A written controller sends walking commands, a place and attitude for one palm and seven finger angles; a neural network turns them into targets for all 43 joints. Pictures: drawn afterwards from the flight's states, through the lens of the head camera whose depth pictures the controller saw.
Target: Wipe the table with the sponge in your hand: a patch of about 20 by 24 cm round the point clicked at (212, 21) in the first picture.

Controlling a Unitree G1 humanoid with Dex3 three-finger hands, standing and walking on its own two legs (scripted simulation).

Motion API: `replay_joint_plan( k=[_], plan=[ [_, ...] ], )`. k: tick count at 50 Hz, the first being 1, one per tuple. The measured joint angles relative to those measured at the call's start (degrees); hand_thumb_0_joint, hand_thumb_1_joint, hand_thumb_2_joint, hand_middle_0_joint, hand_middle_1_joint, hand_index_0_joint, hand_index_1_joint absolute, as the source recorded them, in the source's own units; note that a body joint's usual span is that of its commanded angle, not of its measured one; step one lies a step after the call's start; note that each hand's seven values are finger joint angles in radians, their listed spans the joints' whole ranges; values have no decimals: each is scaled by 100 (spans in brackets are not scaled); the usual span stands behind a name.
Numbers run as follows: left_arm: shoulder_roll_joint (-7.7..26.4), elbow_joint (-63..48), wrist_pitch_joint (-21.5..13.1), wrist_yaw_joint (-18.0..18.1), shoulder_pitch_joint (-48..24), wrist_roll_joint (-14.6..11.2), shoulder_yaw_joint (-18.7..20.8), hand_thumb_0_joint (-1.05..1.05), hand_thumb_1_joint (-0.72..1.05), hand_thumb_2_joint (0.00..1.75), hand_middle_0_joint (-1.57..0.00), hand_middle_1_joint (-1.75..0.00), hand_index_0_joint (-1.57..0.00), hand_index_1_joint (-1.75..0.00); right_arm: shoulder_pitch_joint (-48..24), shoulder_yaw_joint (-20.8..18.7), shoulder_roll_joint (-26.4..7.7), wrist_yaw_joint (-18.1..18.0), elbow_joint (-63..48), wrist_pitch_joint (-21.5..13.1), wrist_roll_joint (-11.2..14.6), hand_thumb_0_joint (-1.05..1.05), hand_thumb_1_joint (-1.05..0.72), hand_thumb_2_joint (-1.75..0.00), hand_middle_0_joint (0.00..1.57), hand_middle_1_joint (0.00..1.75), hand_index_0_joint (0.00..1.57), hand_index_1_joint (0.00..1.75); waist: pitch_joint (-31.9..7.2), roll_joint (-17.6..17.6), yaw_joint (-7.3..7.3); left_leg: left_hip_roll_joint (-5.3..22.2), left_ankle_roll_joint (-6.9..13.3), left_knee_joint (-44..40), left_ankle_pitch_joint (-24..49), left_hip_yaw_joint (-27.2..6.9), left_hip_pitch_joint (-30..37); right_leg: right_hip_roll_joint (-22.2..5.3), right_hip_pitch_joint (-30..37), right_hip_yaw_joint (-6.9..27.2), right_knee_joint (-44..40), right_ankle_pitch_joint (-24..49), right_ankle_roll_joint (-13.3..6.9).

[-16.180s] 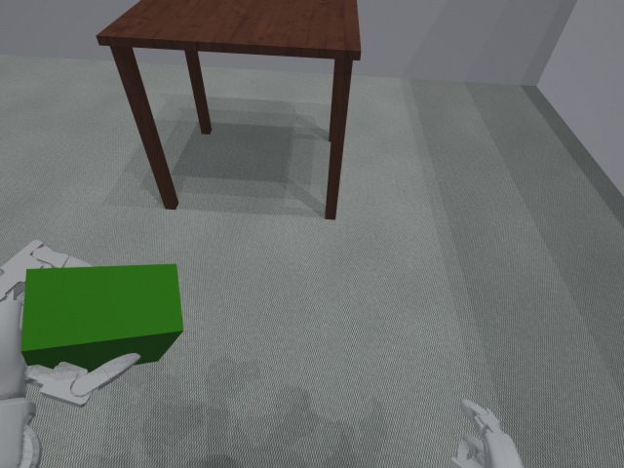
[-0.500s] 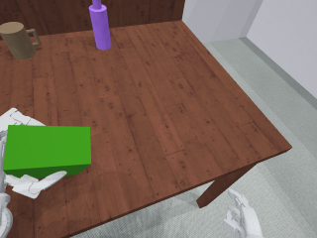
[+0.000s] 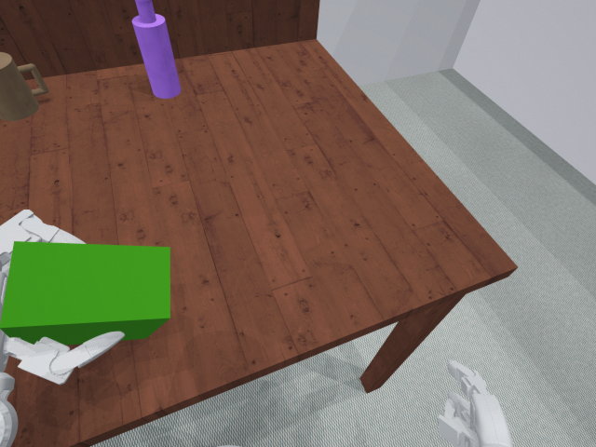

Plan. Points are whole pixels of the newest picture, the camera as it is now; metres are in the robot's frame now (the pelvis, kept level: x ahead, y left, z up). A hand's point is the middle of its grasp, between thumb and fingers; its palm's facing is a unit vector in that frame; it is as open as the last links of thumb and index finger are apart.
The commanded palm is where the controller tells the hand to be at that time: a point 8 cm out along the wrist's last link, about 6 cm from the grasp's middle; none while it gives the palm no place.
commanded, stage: shuffle to correct the standing spot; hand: left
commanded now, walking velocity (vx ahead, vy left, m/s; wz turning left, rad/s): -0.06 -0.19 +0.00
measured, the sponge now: (115, 298) +0.23 +0.21 +0.14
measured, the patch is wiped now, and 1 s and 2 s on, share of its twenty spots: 0.00 0.00 0.00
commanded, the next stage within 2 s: none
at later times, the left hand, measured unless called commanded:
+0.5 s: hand (62, 302) +0.21 +0.24 +0.16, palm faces +0.30 -0.87 -0.40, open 10.5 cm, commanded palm +0.16 +0.28 +0.18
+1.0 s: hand (70, 297) +0.22 +0.23 +0.16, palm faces +0.31 -0.86 -0.41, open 10.5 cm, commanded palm +0.16 +0.27 +0.18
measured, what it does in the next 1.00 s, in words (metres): stands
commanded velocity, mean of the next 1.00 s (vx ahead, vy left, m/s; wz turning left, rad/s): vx -0.06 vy -0.19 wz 0.00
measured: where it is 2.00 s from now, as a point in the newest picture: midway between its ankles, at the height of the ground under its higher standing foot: outside the picture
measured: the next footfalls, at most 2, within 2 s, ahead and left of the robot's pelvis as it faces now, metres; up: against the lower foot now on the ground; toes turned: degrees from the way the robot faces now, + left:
none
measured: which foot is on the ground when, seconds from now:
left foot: down 0.00-1.00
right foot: down 0.00-1.00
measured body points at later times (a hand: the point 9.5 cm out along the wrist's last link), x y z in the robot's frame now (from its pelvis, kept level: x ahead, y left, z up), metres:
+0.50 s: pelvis +0.00 +0.00 +0.00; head +0.04 +0.02 +0.45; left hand +0.19 +0.29 +0.18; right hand +0.17 -0.23 -0.08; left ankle +0.04 +0.14 -0.74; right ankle -0.02 -0.08 -0.74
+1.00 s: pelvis +0.00 -0.01 +0.00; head +0.04 +0.01 +0.45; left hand +0.19 +0.28 +0.19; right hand +0.18 -0.24 -0.08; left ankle +0.04 +0.14 -0.74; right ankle -0.02 -0.08 -0.74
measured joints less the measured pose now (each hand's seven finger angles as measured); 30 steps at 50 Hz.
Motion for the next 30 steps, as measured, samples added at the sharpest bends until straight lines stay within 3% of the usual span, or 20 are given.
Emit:
replay_joint_plan(
  k=[12, 30],
  plan=[
    [200, -139, -60, -47, 67, -36, 166, -1, -53, 102, -69, -134, -71, -133, 64, 33, 73, 6, -34, -15, -13, 1, -90, -90, 20, 30, 20, 30, 40, -58, -43, 12, -43, -47, 51, -2, -10, 9, -51, -4, 39, 3, -11],
    [152, -190, 27, 1, 2, -14, 107, -1, -53, 102, -69, -134, -71, -133, 36, 129, 186, 23, -10, -24, -40, 1, -90, -90, 21, 30, 20, 30, 93, -92, -4, -42, 8, -48, 59, -14, -58, -42, -75, -23, 17, 16, 38]
  ],
)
